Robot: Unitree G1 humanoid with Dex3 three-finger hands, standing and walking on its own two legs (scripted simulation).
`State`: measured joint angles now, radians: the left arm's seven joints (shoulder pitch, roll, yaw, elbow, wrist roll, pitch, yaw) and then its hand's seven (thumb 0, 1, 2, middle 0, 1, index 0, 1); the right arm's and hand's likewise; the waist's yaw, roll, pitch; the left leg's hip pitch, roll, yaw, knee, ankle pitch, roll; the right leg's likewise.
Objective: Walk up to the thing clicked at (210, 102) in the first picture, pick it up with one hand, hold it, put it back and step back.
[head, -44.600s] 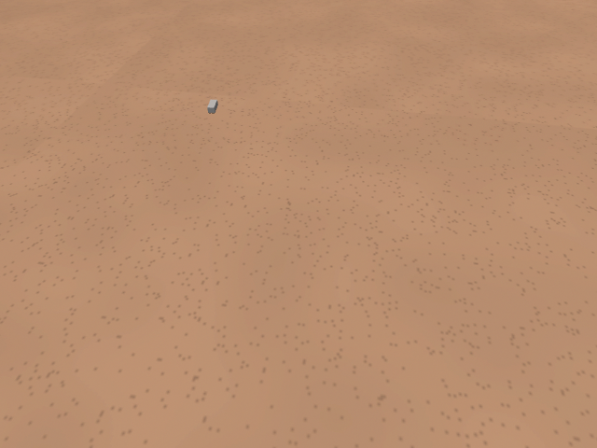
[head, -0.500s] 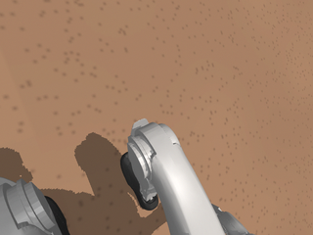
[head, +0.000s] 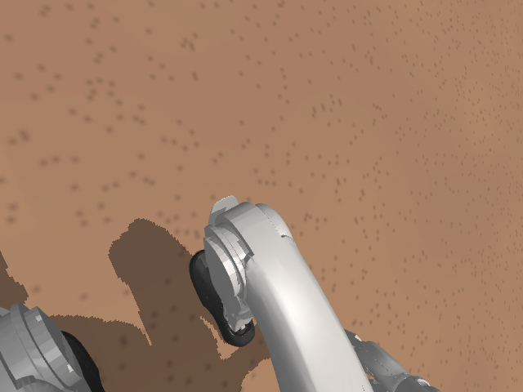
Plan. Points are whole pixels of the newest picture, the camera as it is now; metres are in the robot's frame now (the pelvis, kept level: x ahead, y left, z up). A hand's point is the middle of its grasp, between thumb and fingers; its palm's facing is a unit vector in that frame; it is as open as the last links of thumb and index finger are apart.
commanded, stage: rest palm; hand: left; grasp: from above
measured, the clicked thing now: out of the picture +0.51 +0.34 -0.30
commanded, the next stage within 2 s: close in 1.04 s
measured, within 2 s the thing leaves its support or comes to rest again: neither
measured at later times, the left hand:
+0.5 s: hand out of the picture +0.49 +0.32 -0.26, palm faces -0.42 -0.17 -0.89, open 12.6 cm
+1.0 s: hand out of the picture +0.49 +0.32 -0.27, palm faces -0.43 -0.17 -0.89, open 12.6 cm
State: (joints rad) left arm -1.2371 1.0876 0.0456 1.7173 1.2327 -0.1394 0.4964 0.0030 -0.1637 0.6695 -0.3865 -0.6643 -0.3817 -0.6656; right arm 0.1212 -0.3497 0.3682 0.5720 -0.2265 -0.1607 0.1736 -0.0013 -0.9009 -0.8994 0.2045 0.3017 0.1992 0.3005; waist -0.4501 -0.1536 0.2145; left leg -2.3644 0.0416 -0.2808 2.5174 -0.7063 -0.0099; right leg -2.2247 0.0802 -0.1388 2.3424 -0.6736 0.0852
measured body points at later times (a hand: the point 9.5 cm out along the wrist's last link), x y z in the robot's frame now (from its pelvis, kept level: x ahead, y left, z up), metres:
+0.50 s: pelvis +0.00 +0.00 +0.00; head +0.30 +0.13 +0.30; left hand +0.51 +0.32 -0.21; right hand +0.03 -0.24 -0.04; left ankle +0.06 +0.13 -0.28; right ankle +0.12 -0.13 -0.28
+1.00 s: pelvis +0.00 +0.00 +0.00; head +0.31 +0.13 +0.30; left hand +0.51 +0.33 -0.21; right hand +0.03 -0.24 -0.04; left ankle +0.06 +0.13 -0.28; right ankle +0.12 -0.13 -0.28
